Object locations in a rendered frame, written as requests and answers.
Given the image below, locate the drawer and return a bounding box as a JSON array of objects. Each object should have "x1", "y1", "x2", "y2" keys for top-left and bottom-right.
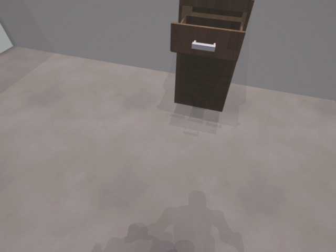
[{"x1": 170, "y1": 15, "x2": 246, "y2": 62}]

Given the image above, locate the cabinet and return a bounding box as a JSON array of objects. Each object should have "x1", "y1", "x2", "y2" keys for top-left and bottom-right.
[{"x1": 174, "y1": 0, "x2": 255, "y2": 112}]

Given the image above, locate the handle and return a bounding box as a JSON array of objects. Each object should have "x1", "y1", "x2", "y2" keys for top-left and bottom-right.
[{"x1": 192, "y1": 40, "x2": 216, "y2": 52}]

